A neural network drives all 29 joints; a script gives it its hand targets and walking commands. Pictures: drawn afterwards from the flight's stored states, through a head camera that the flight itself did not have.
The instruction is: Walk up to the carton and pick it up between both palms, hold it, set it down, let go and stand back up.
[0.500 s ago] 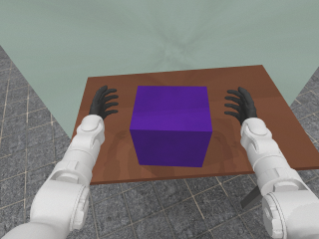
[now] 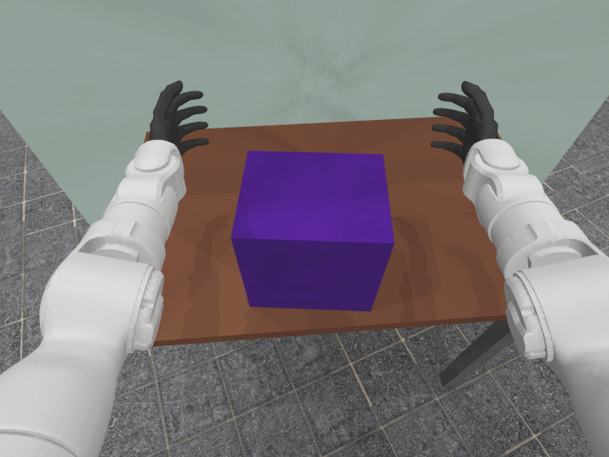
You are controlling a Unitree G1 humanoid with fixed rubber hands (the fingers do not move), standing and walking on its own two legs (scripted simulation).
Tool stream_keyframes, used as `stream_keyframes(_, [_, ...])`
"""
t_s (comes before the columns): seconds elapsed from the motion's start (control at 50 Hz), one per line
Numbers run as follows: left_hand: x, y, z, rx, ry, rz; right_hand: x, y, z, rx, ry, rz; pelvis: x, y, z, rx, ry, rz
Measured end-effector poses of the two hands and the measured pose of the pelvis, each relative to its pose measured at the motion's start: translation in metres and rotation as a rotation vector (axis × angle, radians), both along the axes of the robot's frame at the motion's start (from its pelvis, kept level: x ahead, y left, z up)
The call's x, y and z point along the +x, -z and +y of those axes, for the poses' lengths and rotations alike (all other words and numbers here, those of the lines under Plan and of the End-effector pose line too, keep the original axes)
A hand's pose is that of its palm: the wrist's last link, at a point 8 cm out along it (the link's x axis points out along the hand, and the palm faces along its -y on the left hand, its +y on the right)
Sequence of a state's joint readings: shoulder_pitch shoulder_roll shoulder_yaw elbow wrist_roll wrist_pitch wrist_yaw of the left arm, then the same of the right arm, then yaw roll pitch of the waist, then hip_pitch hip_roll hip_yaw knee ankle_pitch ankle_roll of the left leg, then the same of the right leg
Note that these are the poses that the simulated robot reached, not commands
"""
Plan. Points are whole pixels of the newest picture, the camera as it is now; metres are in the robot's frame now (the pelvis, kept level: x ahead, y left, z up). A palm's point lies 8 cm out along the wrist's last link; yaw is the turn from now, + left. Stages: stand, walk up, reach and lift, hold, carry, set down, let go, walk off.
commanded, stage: reach and lift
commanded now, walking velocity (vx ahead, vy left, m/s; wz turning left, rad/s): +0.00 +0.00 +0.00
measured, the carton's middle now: (312, 235) +0.45 +0.01 -0.02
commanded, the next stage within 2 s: none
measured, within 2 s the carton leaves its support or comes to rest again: neither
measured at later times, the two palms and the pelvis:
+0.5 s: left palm (196, 180) +0.48 +0.18 +0.07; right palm (436, 199) +0.46 -0.17 +0.05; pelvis -0.01 +0.01 -0.01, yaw +1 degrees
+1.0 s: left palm (218, 213) +0.47 +0.16 +0.01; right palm (414, 224) +0.45 -0.15 +0.00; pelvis +0.02 +0.01 +0.00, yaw +2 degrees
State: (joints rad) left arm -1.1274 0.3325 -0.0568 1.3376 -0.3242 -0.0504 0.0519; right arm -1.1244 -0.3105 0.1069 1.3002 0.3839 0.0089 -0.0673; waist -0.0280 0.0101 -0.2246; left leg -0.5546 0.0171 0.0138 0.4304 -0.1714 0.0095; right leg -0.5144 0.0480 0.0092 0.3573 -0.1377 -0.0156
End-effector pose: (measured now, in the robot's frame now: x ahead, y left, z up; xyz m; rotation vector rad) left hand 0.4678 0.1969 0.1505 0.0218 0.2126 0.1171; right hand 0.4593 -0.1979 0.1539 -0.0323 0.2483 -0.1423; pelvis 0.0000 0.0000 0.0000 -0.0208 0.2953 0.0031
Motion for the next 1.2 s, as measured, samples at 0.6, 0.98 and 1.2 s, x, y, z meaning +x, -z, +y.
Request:
stream_keyframes(0.6, [0.007, 0.094, -0.018, 0.032, 0.071, 0.114, 0.000, 0.103, 0.025, 0.054, -0.026, 0.044, -0.002, 0.004, 0.014, 0.006, -0.019, 0.217])
stream_keyframes(0.98, [0.000, 0.139, -0.040, 0.029, 0.075, 0.096, -0.008, 0.155, 0.042, 0.040, -0.018, 0.062, 0.018, 0.002, 0.014, 0.008, -0.020, 0.285])
stream_keyframes(1.2, [-0.007, 0.138, -0.043, 0.016, 0.062, 0.086, -0.011, 0.151, 0.052, 0.040, 0.014, 0.038, 0.028, -0.001, 0.016, 0.007, -0.041, 0.251])
